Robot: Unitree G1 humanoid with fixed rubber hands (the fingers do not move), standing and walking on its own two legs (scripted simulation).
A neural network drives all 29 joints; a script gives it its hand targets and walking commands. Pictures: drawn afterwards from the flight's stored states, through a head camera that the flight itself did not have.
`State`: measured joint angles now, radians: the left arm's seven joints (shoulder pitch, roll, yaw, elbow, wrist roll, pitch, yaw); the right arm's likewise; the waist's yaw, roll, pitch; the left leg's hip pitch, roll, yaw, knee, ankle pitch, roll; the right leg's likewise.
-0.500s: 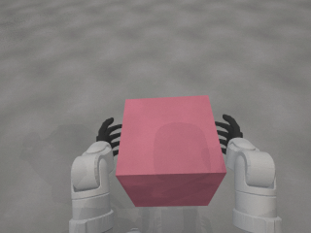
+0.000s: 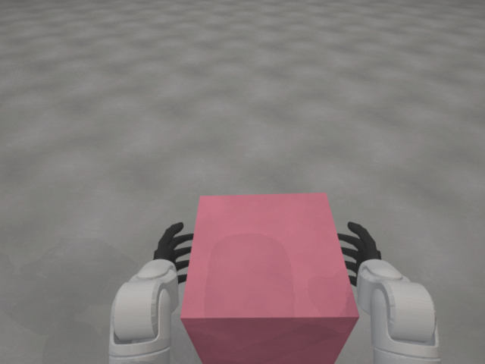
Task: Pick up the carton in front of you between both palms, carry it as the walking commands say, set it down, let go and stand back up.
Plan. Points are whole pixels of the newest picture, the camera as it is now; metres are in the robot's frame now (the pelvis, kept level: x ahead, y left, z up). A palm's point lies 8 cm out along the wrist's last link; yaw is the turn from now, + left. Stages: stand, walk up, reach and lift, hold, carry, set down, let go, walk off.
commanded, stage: carry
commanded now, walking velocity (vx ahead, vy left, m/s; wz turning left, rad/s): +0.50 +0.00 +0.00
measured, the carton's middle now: (264, 287) +0.27 -0.01 +0.01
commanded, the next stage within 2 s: none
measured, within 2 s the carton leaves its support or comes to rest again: neither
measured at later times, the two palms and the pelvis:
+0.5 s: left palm (204, 146) +0.57 +0.12 +0.09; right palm (333, 145) +0.59 -0.18 +0.09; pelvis +0.32 -0.04 +0.00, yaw +3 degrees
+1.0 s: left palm (202, 86) +0.91 +0.16 +0.09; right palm (297, 84) +0.91 -0.13 +0.09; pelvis +0.64 +0.02 +0.00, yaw +0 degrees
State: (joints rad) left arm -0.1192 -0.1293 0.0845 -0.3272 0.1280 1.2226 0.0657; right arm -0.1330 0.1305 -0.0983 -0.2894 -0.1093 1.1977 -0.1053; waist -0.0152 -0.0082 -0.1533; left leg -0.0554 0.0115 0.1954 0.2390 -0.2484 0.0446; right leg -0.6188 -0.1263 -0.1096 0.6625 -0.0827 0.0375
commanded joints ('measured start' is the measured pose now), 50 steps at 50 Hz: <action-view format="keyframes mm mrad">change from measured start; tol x16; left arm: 1 -480 -884 -704 -74 -404 -9 -213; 50 -417 -875 -711 -131 -391 -11 -204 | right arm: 1 -464 865 685 -87 417 16 284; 50 -412 852 695 -155 420 16 285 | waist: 1 -5 133 -60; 7 21 133 -112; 10 48 -327 -301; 13 26 -56 -244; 30 33 -150 -54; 32 2 -64 -156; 34 -15 363 -275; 38 -2 62 -236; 50 -5 141 -77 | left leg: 1 101 225 -109 -77 299 74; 7 77 181 1 265 626 7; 10 -592 -44 -92 966 -204 -80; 12 -638 73 -198 1086 -170 -28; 29 -476 62 1 245 204 -41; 32 -55 9 57 193 105 -20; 34 364 423 -661 15 -50 161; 35 338 429 -679 -9 89 179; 40 115 320 -296 -22 207 77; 50 156 237 -72 -59 403 72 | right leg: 1 -10 33 -52 -84 60 -8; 7 365 137 -171 -245 -37 -65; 8 599 64 -80 -233 -88 -70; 10 912 -299 645 -438 -139 -265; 16 595 -185 183 -483 -119 -150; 29 703 -127 -23 -439 174 -127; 32 546 -59 -124 -82 287 -65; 34 12 130 -75 445 -316 16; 36 -102 55 84 623 -383 -36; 50 2 44 -70 -82 47 -22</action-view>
